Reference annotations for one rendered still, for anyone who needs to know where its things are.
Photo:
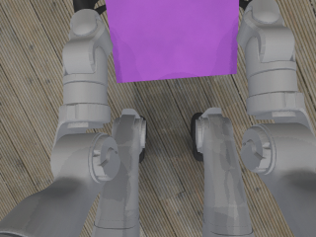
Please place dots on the right robot hand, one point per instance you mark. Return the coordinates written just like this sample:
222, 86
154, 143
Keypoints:
243, 3

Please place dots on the left robot forearm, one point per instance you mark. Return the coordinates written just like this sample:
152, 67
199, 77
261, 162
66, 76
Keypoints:
84, 76

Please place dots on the right robot forearm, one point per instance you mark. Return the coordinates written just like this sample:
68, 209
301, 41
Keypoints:
269, 49

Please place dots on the robot right upper arm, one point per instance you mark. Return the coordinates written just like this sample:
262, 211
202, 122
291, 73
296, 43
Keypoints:
283, 154

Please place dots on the left robot hand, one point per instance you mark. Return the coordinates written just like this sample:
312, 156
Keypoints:
88, 4

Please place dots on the left robot shin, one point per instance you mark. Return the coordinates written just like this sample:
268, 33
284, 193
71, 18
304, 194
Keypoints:
126, 111

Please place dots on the robot right foot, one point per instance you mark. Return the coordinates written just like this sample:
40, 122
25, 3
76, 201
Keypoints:
198, 156

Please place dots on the robot left upper arm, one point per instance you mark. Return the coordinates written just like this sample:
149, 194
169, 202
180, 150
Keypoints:
81, 163

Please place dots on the carton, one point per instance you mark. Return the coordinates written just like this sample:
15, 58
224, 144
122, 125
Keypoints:
173, 39

